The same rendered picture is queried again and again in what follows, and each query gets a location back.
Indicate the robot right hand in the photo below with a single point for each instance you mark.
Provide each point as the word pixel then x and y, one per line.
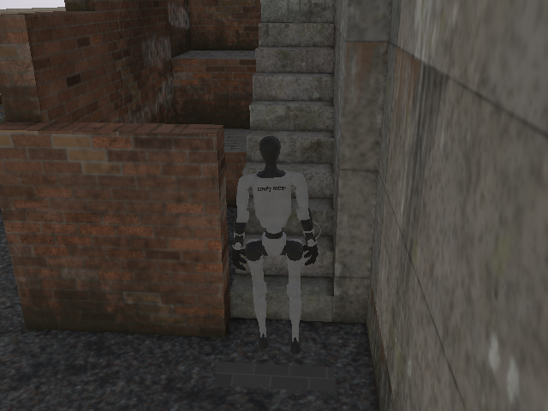
pixel 312 251

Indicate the left robot forearm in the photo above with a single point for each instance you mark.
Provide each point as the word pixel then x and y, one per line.
pixel 239 233

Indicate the robot left hand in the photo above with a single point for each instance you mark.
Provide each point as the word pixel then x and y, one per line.
pixel 236 257

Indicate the left robot upper arm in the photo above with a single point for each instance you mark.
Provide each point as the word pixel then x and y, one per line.
pixel 244 183

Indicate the right robot forearm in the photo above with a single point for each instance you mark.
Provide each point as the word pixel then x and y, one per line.
pixel 308 230

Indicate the right robot upper arm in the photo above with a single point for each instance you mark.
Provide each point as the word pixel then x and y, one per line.
pixel 299 181

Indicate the right robot shin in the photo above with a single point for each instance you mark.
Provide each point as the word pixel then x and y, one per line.
pixel 295 313

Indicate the robot head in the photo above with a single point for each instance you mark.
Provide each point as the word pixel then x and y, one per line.
pixel 269 148

